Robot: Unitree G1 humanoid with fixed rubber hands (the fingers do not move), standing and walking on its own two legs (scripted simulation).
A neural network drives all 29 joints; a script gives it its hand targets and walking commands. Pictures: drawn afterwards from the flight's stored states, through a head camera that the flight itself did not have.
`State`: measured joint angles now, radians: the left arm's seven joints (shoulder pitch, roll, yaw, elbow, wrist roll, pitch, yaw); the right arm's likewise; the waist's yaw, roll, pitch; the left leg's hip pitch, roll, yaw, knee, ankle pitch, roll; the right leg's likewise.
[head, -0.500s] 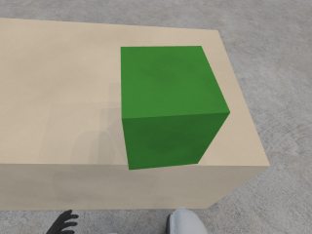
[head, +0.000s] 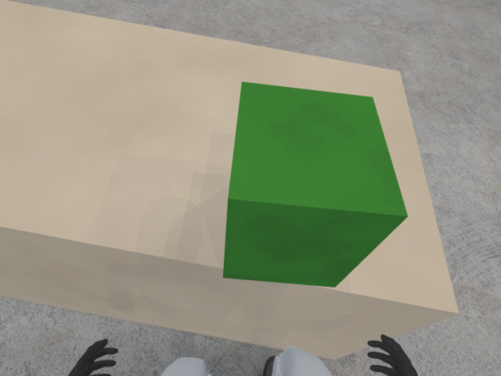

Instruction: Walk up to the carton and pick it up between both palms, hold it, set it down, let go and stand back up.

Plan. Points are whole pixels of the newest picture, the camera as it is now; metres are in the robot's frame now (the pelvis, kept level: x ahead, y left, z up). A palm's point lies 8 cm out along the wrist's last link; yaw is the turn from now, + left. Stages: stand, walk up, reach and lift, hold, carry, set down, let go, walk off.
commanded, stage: walk up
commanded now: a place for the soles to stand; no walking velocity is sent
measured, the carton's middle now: (292, 193) +0.37 -0.04 +0.07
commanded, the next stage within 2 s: none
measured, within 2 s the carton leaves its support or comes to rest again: neither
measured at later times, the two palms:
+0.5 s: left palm out of the picture +0.08 +0.25 -0.10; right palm out of the picture +0.09 -0.29 -0.10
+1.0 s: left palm out of the picture +0.04 +0.22 -0.11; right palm out of the picture -0.04 -0.32 -0.11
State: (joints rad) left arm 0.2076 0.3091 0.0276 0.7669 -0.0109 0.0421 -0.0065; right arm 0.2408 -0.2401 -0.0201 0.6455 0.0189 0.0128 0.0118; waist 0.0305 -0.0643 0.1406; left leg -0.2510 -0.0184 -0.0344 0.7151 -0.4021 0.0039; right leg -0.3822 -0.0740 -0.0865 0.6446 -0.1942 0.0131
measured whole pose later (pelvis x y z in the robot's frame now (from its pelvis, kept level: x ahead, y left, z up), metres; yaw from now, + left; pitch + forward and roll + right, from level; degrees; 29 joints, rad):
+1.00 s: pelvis -0.10 -0.05 -0.01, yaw +1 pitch -3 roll +1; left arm 0.16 0.30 0.06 0.70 -0.01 0.09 -0.02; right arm 0.34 -0.28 -0.05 0.66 -0.01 0.04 0.02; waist -0.04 -0.03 0.14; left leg -0.42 0.01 -0.07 0.72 -0.33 0.03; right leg -0.55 -0.04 -0.11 0.72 -0.35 -0.03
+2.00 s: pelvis -0.05 -0.04 +0.00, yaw -3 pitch -4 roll +0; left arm 0.28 0.23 0.03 0.65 0.02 0.01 0.03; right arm 0.31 -0.28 -0.04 0.79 -0.02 0.04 0.01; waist 0.00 0.03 0.11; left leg -0.29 0.04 0.04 0.72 -0.34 -0.01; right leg -0.33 -0.03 -0.02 0.73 -0.33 0.01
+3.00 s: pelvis -0.03 -0.02 +0.01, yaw -13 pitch -1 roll +2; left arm 0.26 0.25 0.03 0.71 0.00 0.01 0.02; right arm 0.26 -0.28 -0.01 0.77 -0.01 0.05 0.02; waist -0.02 -0.02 0.07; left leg -0.21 0.05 0.23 0.61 -0.37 0.02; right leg -0.36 0.00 0.16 0.67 -0.29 0.04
